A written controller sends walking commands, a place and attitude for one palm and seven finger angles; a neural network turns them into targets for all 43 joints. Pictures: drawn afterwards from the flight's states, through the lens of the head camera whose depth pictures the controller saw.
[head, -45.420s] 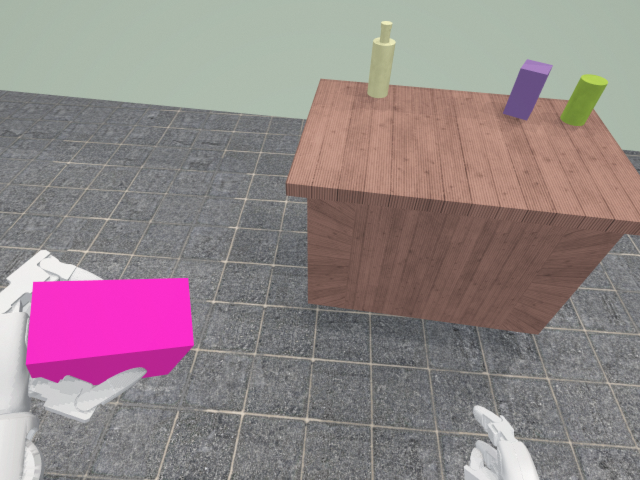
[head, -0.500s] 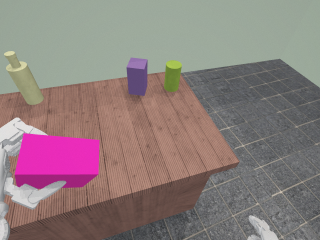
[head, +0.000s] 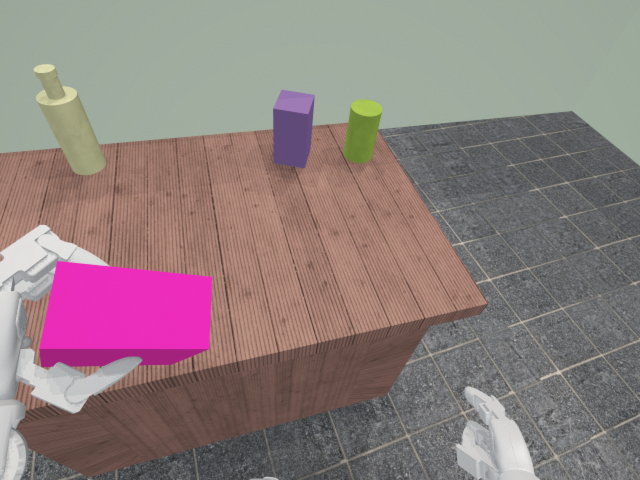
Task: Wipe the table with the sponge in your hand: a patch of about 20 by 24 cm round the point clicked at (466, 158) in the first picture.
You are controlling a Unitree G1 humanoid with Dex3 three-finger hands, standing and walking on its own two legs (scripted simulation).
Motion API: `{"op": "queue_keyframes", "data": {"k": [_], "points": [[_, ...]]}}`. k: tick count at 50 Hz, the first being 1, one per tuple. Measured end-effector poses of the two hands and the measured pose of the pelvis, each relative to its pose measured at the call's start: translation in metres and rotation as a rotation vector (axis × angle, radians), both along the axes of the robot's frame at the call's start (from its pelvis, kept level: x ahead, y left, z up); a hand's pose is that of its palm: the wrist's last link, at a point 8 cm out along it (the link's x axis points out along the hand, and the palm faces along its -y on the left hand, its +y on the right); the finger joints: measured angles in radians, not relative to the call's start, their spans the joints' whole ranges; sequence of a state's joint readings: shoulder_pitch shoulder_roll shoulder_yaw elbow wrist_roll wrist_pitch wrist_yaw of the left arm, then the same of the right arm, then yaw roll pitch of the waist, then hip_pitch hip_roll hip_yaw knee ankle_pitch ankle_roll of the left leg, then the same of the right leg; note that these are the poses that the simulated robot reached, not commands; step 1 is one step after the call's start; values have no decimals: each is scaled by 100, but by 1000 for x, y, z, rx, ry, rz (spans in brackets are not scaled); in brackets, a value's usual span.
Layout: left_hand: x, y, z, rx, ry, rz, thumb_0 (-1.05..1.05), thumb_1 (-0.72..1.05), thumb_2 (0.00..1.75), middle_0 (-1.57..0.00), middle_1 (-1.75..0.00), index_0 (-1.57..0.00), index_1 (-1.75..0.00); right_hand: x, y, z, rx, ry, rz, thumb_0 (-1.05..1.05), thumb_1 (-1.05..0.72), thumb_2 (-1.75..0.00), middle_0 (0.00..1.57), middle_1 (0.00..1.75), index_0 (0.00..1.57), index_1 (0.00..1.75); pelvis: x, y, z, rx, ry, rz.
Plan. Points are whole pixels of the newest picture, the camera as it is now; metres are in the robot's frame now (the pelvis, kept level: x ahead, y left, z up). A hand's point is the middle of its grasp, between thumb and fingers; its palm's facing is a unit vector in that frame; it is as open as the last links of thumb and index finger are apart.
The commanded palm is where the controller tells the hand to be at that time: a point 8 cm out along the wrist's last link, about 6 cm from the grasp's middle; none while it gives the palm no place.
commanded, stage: step back with the hand held close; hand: left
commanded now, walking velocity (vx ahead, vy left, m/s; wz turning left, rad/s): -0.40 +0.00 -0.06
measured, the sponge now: (147, 323) +0.23 +0.20 +0.13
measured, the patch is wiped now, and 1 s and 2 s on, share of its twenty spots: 1.00 1.00 1.00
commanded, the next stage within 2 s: stop stepping back and stand still in 0.82 s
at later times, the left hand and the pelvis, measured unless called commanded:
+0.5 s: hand (8, 373) +0.16 +0.26 +0.18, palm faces +0.34 -0.89 -0.32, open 10.5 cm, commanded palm +0.10 +0.29 +0.19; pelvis -0.07 +0.02 +0.01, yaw -2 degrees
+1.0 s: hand out of the picture +0.00 +0.26 +0.17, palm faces +0.24 -0.92 -0.32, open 10.5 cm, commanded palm -0.04 +0.31 +0.19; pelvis -0.22 +0.04 +0.01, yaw -4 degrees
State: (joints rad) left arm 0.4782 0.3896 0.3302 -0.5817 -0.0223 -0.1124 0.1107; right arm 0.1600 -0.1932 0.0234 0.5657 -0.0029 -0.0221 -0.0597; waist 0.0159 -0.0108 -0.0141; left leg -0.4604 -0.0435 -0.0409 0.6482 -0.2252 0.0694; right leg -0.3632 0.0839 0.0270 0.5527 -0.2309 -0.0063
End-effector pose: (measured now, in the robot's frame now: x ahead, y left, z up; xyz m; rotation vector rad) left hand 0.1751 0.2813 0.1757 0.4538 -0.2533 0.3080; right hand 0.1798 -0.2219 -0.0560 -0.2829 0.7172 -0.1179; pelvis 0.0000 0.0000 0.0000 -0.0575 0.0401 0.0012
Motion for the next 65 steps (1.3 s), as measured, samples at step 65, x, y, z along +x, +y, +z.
{"op": "queue_keyframes", "data": {"k": [65], "points": [[-344,55,-3,-110,-166,-44,-1,-55,105,-70,-131,-71,-133,-384,33,2,2,-30,-78,2,-90,-89,21,30,20,30,-340,49,-10,0,-50,-10]]}}
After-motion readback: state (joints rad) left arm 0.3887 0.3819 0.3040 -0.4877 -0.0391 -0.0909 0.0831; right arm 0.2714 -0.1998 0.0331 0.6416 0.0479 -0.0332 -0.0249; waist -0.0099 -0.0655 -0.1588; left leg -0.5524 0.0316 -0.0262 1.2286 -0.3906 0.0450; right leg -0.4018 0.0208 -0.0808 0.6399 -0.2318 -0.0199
